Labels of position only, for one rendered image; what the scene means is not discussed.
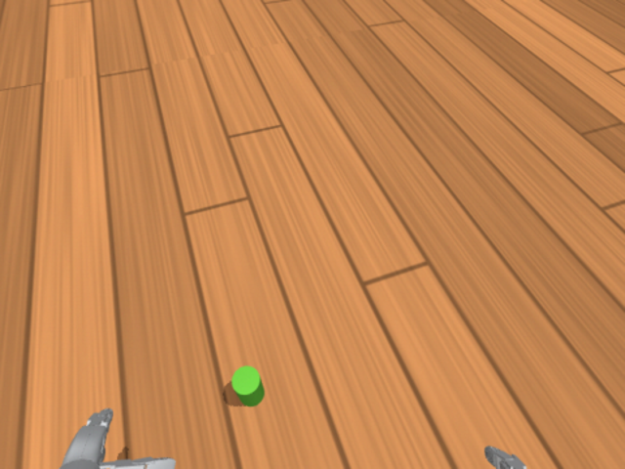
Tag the left robot hand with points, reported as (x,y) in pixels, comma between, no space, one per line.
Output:
(89,443)

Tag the can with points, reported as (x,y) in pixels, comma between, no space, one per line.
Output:
(247,384)

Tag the right robot hand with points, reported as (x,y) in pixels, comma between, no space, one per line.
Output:
(502,460)

